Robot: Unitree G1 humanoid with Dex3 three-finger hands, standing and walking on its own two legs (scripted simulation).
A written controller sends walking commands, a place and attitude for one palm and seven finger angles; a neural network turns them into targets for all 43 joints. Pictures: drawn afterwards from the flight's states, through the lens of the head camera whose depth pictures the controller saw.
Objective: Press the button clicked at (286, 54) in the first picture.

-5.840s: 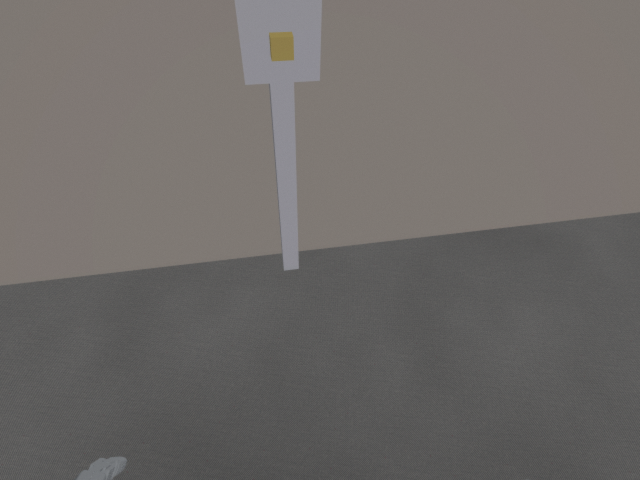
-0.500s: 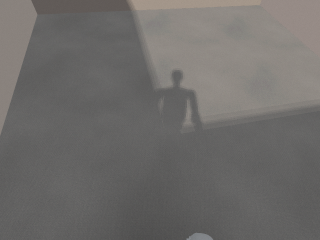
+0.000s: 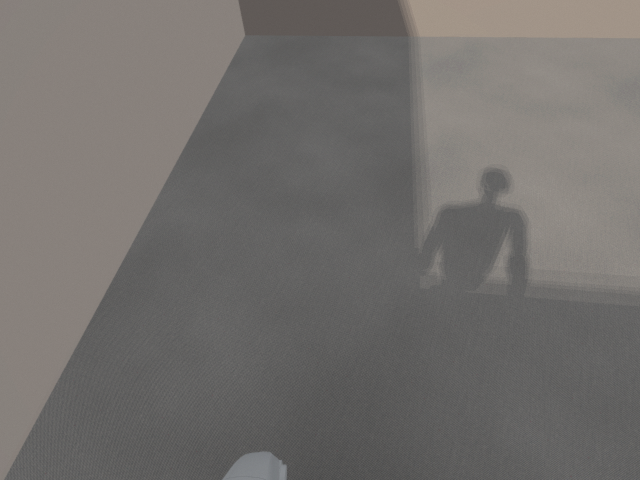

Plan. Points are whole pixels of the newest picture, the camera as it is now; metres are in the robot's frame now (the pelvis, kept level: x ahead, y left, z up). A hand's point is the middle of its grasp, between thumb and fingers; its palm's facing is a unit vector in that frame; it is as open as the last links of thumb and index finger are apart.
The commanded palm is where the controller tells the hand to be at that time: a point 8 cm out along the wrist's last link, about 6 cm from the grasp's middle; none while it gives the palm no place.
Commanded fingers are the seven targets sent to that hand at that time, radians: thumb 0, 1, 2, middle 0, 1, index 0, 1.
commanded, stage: turn to face it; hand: left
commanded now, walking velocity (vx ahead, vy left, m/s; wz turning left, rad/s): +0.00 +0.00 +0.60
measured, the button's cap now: out of the picture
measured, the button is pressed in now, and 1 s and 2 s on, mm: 0 0 0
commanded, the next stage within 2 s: none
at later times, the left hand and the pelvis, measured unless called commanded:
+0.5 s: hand out of the picture +0.05 +0.27 -0.16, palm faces +0.31 -0.91 -0.26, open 7.4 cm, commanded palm none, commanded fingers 0.00 0.90 0.90 -0.20 -0.30 -0.20 -0.30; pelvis +0.01 +0.04 +0.00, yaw +17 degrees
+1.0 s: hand out of the picture -0.06 +0.23 -0.18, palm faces +0.59 -0.77 -0.25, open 7.4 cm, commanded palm none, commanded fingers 0.00 0.90 0.90 -0.20 -0.30 -0.20 -0.30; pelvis +0.02 +0.03 -0.01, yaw +36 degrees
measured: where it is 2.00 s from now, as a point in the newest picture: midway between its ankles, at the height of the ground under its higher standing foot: outside the picture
